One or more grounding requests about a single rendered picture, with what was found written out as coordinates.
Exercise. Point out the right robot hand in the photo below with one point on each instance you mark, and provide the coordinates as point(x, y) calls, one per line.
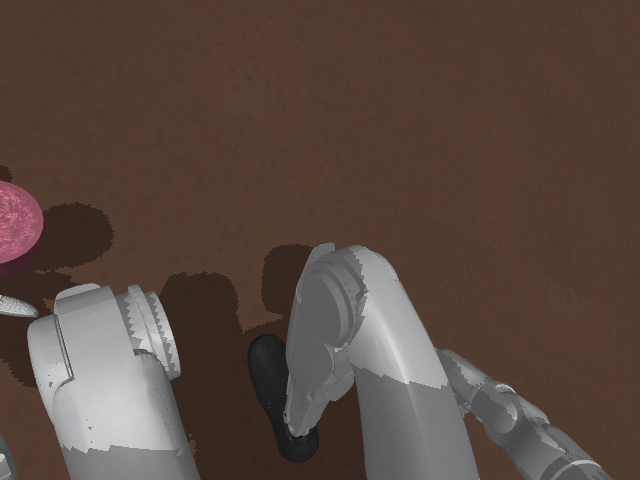
point(464, 377)

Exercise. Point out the left robot arm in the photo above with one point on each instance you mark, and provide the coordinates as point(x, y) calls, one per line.
point(7, 466)

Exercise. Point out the right robot foot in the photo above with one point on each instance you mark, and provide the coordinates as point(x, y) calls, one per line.
point(269, 375)

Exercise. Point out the left robot hand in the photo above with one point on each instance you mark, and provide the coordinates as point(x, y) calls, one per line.
point(15, 307)

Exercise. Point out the right robot arm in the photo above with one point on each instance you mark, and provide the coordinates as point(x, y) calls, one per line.
point(539, 450)

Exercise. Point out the cup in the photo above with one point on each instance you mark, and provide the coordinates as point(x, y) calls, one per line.
point(22, 229)

